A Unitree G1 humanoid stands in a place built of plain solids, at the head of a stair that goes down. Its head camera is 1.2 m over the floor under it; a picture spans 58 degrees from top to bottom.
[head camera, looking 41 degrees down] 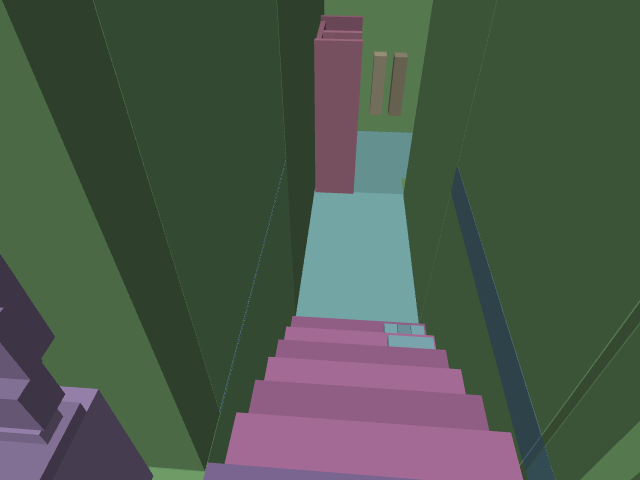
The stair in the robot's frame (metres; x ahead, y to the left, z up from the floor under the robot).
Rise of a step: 0.19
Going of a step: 0.24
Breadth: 0.90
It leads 4 degrees to the right of straight ahead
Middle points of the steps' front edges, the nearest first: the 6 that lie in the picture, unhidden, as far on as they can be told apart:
0.68 -0.17 -0.19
0.92 -0.19 -0.38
1.16 -0.20 -0.57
1.39 -0.22 -0.75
1.63 -0.24 -0.94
1.86 -0.26 -1.13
